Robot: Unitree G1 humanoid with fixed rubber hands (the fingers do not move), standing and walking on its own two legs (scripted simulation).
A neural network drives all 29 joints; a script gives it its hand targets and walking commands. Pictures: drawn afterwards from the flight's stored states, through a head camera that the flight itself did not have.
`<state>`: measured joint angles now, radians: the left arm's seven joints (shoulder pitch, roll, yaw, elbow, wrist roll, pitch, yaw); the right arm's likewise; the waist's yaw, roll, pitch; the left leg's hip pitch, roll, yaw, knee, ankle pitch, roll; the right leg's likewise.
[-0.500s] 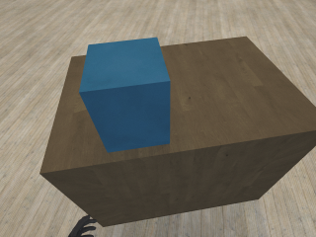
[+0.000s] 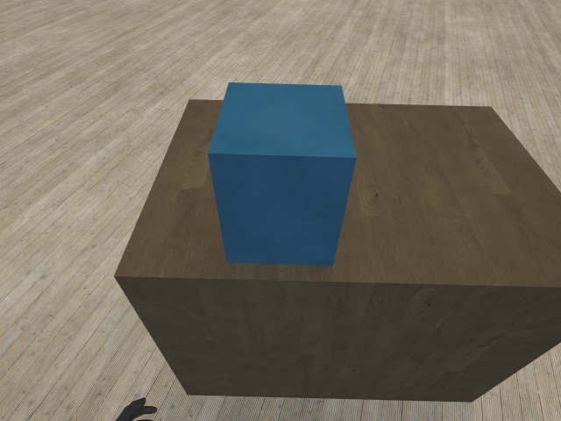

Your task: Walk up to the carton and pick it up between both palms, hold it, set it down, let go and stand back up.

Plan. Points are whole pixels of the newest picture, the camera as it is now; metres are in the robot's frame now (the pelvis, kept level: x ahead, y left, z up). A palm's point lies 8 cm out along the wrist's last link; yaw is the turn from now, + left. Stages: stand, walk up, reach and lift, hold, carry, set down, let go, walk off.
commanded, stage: walk up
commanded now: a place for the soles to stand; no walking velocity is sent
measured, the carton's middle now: (282, 176) +0.53 +0.04 +0.08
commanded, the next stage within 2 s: none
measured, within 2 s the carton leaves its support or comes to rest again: neither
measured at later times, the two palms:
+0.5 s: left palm out of the picture +0.11 +0.28 -0.10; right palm out of the picture +0.14 -0.26 -0.08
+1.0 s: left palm out of the picture +0.08 +0.28 -0.10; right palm out of the picture +0.15 -0.26 -0.08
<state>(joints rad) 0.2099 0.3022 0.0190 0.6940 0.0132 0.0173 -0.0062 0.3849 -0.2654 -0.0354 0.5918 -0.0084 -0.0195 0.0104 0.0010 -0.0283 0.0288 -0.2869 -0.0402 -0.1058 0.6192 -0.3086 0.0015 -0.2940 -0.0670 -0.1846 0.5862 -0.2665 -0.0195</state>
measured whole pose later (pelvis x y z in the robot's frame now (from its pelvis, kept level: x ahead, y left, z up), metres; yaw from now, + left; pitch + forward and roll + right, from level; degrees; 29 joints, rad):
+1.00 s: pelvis +0.00 +0.00 -0.01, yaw +6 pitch -2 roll -1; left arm 0.25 0.32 0.02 0.65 0.02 0.03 -0.01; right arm 0.33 -0.29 -0.05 0.53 -0.01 0.00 0.01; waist 0.02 -0.01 0.05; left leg -0.32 -0.08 -0.17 0.71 -0.34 0.00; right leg -0.28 -0.11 -0.26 0.67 -0.34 -0.02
